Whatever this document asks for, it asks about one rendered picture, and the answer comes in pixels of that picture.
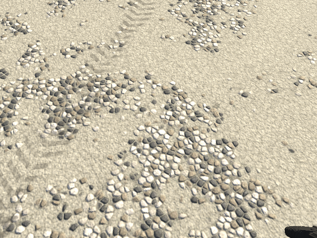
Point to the right robot hand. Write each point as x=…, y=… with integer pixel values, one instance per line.
x=301, y=232

